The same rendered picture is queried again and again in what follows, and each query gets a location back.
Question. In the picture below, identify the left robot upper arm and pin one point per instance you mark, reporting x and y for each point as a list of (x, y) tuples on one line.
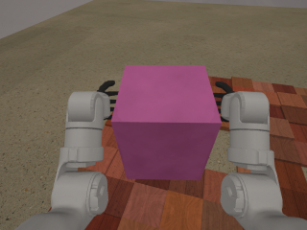
[(78, 197)]

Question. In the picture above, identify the robot right forearm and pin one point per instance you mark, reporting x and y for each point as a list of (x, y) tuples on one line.
[(248, 114)]

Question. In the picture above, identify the carton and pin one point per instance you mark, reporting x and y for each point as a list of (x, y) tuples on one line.
[(165, 121)]

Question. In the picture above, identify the robot right hand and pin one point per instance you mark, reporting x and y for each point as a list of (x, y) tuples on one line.
[(227, 90)]

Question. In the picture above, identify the robot left forearm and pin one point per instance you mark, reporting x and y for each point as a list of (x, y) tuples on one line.
[(85, 114)]

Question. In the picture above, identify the right robot upper arm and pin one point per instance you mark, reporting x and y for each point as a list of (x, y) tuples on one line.
[(255, 201)]

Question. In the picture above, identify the robot left hand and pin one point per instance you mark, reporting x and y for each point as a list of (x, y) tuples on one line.
[(103, 89)]

